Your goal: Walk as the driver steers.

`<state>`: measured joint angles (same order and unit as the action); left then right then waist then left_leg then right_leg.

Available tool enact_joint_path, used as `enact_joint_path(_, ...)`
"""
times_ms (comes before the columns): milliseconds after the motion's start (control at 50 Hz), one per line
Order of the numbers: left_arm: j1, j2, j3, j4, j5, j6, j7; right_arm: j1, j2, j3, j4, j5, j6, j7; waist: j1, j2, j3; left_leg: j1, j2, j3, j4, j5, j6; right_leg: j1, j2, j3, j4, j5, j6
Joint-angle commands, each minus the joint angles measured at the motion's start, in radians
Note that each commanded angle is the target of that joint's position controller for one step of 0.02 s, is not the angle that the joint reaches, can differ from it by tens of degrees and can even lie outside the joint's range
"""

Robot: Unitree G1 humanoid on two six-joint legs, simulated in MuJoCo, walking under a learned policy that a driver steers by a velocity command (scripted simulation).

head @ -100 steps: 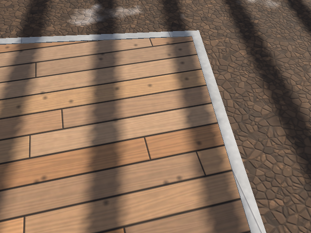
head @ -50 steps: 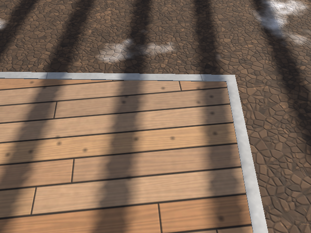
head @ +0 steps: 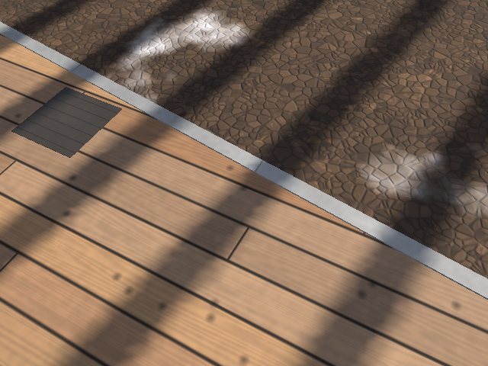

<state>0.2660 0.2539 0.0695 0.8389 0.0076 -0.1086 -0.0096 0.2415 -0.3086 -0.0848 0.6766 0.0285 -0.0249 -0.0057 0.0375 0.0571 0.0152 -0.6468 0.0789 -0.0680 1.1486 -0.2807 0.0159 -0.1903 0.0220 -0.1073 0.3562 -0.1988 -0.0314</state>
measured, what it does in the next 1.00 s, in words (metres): walks ahead, turning left: left foot, then right foot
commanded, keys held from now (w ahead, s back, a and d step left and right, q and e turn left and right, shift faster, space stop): w+q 0.16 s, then q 0.30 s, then no key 0.02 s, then q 0.52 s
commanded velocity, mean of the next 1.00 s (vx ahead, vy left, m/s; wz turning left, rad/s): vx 0.20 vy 0.00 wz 0.59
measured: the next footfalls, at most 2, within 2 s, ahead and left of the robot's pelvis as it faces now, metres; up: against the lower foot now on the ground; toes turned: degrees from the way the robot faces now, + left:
left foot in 0.28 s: +0.31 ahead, +0.16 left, +0.00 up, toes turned +13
right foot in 0.78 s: +0.42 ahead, -0.03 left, +0.00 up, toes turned +32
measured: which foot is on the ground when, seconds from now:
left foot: up 0.00-0.26, down 0.28-0.78, up 0.80-1.00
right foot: down 0.00-0.28, up 0.30-0.76, down 0.78-1.00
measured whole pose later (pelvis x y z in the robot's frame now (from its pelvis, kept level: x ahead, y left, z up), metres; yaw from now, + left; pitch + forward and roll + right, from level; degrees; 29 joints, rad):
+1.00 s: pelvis +0.30 +0.05 +0.00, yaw +36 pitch +2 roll +1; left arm 0.16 0.27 0.06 0.69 0.02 0.01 0.04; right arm 0.18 -0.34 -0.10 0.60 0.02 0.07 -0.02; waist 0.02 0.03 0.04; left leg -0.54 -0.02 -0.04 1.06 -0.41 -0.08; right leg -0.28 -0.06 -0.05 0.46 -0.22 0.01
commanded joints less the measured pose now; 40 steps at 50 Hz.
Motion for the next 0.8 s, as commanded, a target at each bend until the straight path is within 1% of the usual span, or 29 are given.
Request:
enact_joint_path(20, -0.040, 0.153, 0.037, -0.055, -0.001, -0.016, 0.006, -0.024, -0.029, -0.004, -0.093, -0.003, -0.007, 0.005, -0.017, -0.124, -0.012, -0.132, 0.054, -0.039, -0.081, 0.105, -0.016, 0.105, -0.291, 0.179, -0.193, 0.237, -0.161)
enact_joint_path(60, -0.039, 0.164, 0.038, -0.050, -0.002, -0.008, 0.010, -0.064, -0.022, 0.001, -0.102, -0.002, -0.011, 0.015, -0.005, -0.122, -0.003, -0.113, 0.049, -0.013, -0.198, 0.207, -0.015, 0.119, -0.272, 0.100, -0.196, 0.271, -0.144)
enact_joint_path(100, -0.022, 0.177, 0.040, -0.043, -0.005, 0.000, 0.014, -0.136, -0.009, 0.009, -0.119, -0.004, -0.017, 0.029, 0.024, -0.119, 0.020, -0.083, 0.037, 0.028, -0.319, 0.288, -0.008, 0.130, -0.259, 0.036, -0.193, 0.278, -0.125)
enact_joint_path(160, 0.026, 0.204, 0.045, -0.026, -0.016, 0.015, 0.016, -0.224, 0.001, 0.016, -0.152, -0.001, -0.019, 0.049, 0.057, -0.113, 0.054, -0.066, 0.018, 0.083, -0.434, 0.288, 0.010, 0.191, -0.283, -0.009, -0.182, 0.293, -0.113)
enact_joint_path(180, 0.021, 0.213, 0.046, -0.025, -0.020, 0.024, 0.017, -0.240, -0.004, 0.014, -0.164, -0.002, -0.019, 0.056, 0.052, -0.115, 0.071, -0.056, 0.007, 0.099, -0.471, 0.264, 0.020, 0.210, -0.289, -0.028, -0.154, 0.380, -0.104)
enact_joint_path(200, 0.016, 0.224, 0.049, -0.026, -0.025, 0.033, 0.020, -0.240, -0.014, 0.009, -0.171, -0.006, -0.020, 0.062, 0.041, -0.124, 0.067, -0.024, -0.015, 0.124, -0.498, 0.227, 0.032, 0.229, -0.291, -0.049, -0.109, 0.516, -0.092)
enact_joint_path(220, 0.010, 0.242, 0.054, -0.030, -0.030, 0.042, 0.025, -0.215, -0.035, -0.002, -0.174, -0.012, -0.019, 0.066, 0.017, -0.148, 0.038, 0.036, -0.052, 0.153, -0.513, 0.179, 0.049, 0.249, -0.290, -0.066, -0.037, 0.707, -0.078)
enact_joint_path(240, 0.005, 0.258, 0.058, -0.035, -0.036, 0.049, 0.032, -0.154, -0.063, -0.017, -0.163, -0.017, -0.018, 0.067, -0.021, -0.172, -0.008, 0.125, -0.095, 0.178, -0.526, 0.144, 0.070, 0.258, -0.284, -0.078, 0.065, 0.871, -0.064)
enact_joint_path(260, -0.011, 0.261, 0.059, -0.044, -0.042, 0.056, 0.038, -0.021, -0.104, -0.041, -0.130, -0.017, -0.018, 0.065, -0.095, -0.170, -0.077, 0.289, -0.136, 0.185, -0.588, 0.188, 0.099, 0.228, -0.264, -0.093, 0.231, 0.918, -0.043)
enact_joint_path(280, -0.011, 0.234, 0.049, -0.054, -0.043, 0.051, 0.039, 0.114, -0.160, -0.071, -0.098, -0.018, -0.014, 0.048, -0.172, -0.130, -0.149, 0.529, -0.143, 0.148, -0.667, 0.348, 0.140, 0.098, -0.219, -0.113, 0.457, 0.775, 0.006)
enact_joint_path(300, 0.044, 0.100, 0.010, -0.089, 0.024, 0.043, 0.028, 0.145, -0.249, -0.081, -0.091, -0.019, -0.004, 0.021, -0.106, 0.132, -0.239, 0.837, 0.096, -0.159, -0.576, 0.788, 0.213, -0.231, -0.124, -0.096, 0.799, -0.162, 0.059)
enact_joint_path(320, 0.131, 0.110, -0.009, -0.122, 0.012, 0.020, 0.013, 0.091, -0.304, -0.075, -0.157, -0.043, -0.015, 0.029, -0.053, 0.223, -0.474, 1.054, 0.339, -0.665, -0.646, 0.822, 0.455, -0.479, 0.021, 0.102, 1.110, -0.553, 0.093)
enact_joint_path(340, 0.008, 0.210, 0.016, -0.122, -0.017, 0.014, 0.007, 0.096, -0.223, -0.058, -0.165, -0.042, -0.014, 0.039, -0.137, 0.024, -0.489, 0.998, 0.280, -0.551, -0.695, 0.784, 0.397, -0.505, -0.038, 0.217, 1.121, -0.448, 0.079)
enact_joint_path(360, -0.057, 0.203, 0.012, -0.150, -0.030, 0.016, 0.010, 0.043, -0.186, -0.045, -0.156, -0.029, -0.018, 0.041, -0.112, 0.005, -0.346, 0.871, 0.232, -0.411, -0.704, 0.747, 0.353, -0.540, -0.066, 0.196, 1.058, -0.361, 0.069)
enact_joint_path(380, -0.055, 0.185, 0.010, -0.134, -0.014, 0.025, 0.025, -0.003, -0.158, -0.038, -0.151, -0.013, -0.017, 0.038, -0.071, -0.074, -0.237, 0.717, 0.173, -0.328, -0.722, 0.693, 0.305, -0.527, -0.102, 0.185, 0.982, -0.296, 0.077)
enact_joint_path(400, -0.049, 0.193, 0.014, -0.133, -0.004, 0.040, 0.035, -0.043, -0.141, -0.032, -0.155, -0.012, -0.013, 0.033, -0.039, -0.051, -0.183, 0.586, 0.144, -0.288, -0.749, 0.667, 0.289, -0.481, -0.118, 0.187, 0.927, -0.259, 0.083)
enact_joint_path(420, -0.032, 0.201, 0.019, -0.132, -0.004, 0.057, 0.036, -0.069, -0.143, -0.030, -0.160, -0.025, -0.008, 0.029, -0.009, -0.023, -0.162, 0.480, 0.123, -0.265, -0.779, 0.653, 0.281, -0.411, -0.121, 0.188, 0.904, -0.238, 0.083)
enact_joint_path(440, -0.015, 0.190, 0.018, -0.130, -0.001, 0.068, 0.039, -0.088, -0.147, -0.032, -0.160, -0.035, -0.009, 0.027, 0.008, -0.009, -0.160, 0.419, 0.112, -0.253, -0.791, 0.668, 0.283, -0.377, -0.112, 0.178, 0.875, -0.224, 0.090)
enact_joint_path(460, -0.005, 0.175, 0.014, -0.126, 0.002, 0.075, 0.042, -0.094, -0.154, -0.034, -0.156, -0.038, -0.010, 0.022, 0.016, -0.002, -0.167, 0.382, 0.100, -0.229, -0.792, 0.699, 0.284, -0.354, -0.102, 0.171, 0.842, -0.208, 0.099)
enact_joint_path(500, -0.019, 0.152, 0.007, -0.130, 0.008, 0.083, 0.049, -0.086, -0.157, -0.035, -0.143, -0.036, -0.007, 0.010, 0.013, 0.004, -0.184, 0.365, 0.085, -0.204, -0.783, 0.720, 0.278, -0.353, -0.086, 0.167, 0.766, -0.167, 0.115)
enact_joint_path(520, -0.040, 0.147, 0.005, -0.138, 0.010, 0.086, 0.051, -0.083, -0.157, -0.035, -0.138, -0.032, -0.001, 0.003, 0.006, 0.009, -0.187, 0.365, 0.077, -0.206, -0.778, 0.686, 0.272, -0.360, -0.080, 0.170, 0.726, -0.145, 0.122)
enact_joint_path(580, -0.108, 0.137, 0.001, -0.162, 0.005, 0.095, 0.049, -0.090, -0.158, -0.034, -0.138, -0.023, 0.023, -0.016, -0.014, 0.036, -0.180, 0.357, 0.046, -0.236, -0.778, 0.439, 0.238, -0.354, -0.061, 0.185, 0.598, -0.072, 0.129)
enact_joint_path(640, -0.160, 0.136, 0.000, -0.185, -0.002, 0.094, 0.042, -0.090, -0.158, -0.034, -0.142, -0.027, 0.041, -0.022, -0.036, 0.069, -0.149, 0.348, 0.035, -0.300, -0.775, 0.242, 0.220, -0.326, -0.034, 0.198, 0.474, -0.058, 0.122)
enact_joint_path(700, -0.167, 0.142, 0.005, -0.198, -0.005, 0.080, 0.032, -0.079, -0.153, -0.032, -0.142, -0.025, 0.049, -0.018, -0.045, 0.100, -0.143, 0.388, 0.040, -0.368, -0.722, 0.289, 0.211, -0.271, -0.005, 0.201, 0.353, -0.109, 0.104)
enact_joint_path(720, -0.154, 0.142, 0.008, -0.199, -0.006, 0.074, 0.028, -0.083, -0.148, -0.031, -0.144, -0.020, 0.052, -0.017, -0.037, 0.108, -0.145, 0.405, 0.036, -0.391, -0.697, 0.324, 0.202, -0.237, 0.001, 0.198, 0.285, -0.103, 0.093)
enact_joint_path(740, -0.121, 0.140, 0.012, -0.193, -0.007, 0.068, 0.023, -0.098, -0.141, -0.028, -0.148, -0.012, 0.055, -0.018, -0.012, 0.108, -0.143, 0.403, 0.016, -0.399, -0.666, 0.326, 0.178, -0.170, 0.001, 0.188, 0.162, -0.036, 0.076)
enact_joint_path(760, -0.086, 0.159, 0.022, -0.185, -0.002, 0.063, 0.020, -0.096, -0.122, -0.022, -0.152, -0.008, 0.059, -0.021, 0.002, 0.090, -0.139, 0.361, -0.021, -0.385, -0.619, 0.252, 0.137, -0.071, -0.045, 0.203, 0.048, 0.085, 0.050)
enact_joint_path(780, -0.068, 0.232, 0.039, -0.195, 0.016, 0.067, 0.026, -0.050, -0.066, -0.007, -0.158, -0.020, 0.060, -0.023, -0.029, -0.082, -0.171, 0.252, -0.107, -0.274, -0.434, -0.039, 0.074, 0.060, -0.258, 0.368, 0.022, 0.248, -0.027)
enact_joint_path(800, -0.070, 0.287, 0.053, -0.181, 0.046, 0.079, 0.025, -0.034, -0.085, -0.014, -0.187, -0.014, 0.050, -0.021, -0.065, -0.376, -0.109, 0.028, -0.254, -0.075, -0.254, -0.371, 0.012, 0.083, -0.435, 0.611, -0.024, 0.470, -0.211)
